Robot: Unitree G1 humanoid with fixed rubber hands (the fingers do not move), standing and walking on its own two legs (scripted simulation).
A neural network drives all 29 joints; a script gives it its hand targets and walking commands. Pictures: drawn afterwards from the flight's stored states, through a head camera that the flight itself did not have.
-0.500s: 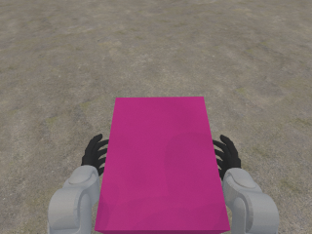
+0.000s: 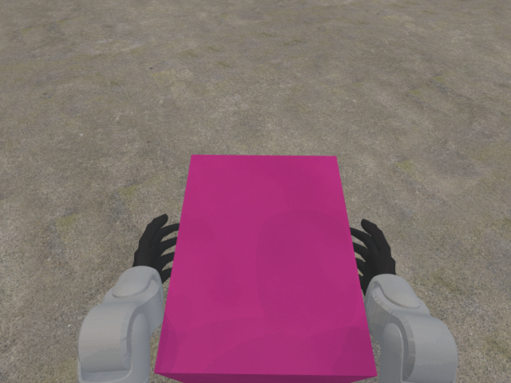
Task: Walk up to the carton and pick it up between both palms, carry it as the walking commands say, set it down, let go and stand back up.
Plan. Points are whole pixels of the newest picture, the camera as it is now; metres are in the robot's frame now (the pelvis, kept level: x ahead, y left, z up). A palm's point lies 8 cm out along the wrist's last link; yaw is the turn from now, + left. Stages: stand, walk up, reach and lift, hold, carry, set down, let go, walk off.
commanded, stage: carry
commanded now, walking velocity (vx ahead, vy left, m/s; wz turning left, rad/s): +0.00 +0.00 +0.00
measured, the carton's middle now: (261, 282) +0.27 -0.01 +0.01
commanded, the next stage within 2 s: none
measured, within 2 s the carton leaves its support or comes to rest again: neither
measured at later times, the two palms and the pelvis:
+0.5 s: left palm (144, 264) +0.25 +0.15 +0.10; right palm (374, 270) +0.24 -0.15 +0.10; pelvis +0.01 +0.00 +0.00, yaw +0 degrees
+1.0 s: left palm (143, 280) +0.23 +0.15 +0.09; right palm (371, 287) +0.23 -0.15 +0.08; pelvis -0.01 +0.01 +0.00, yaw +0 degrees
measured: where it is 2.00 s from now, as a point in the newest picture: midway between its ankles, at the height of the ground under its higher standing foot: outside the picture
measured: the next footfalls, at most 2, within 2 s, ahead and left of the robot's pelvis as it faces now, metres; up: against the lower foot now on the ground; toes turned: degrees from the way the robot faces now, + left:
none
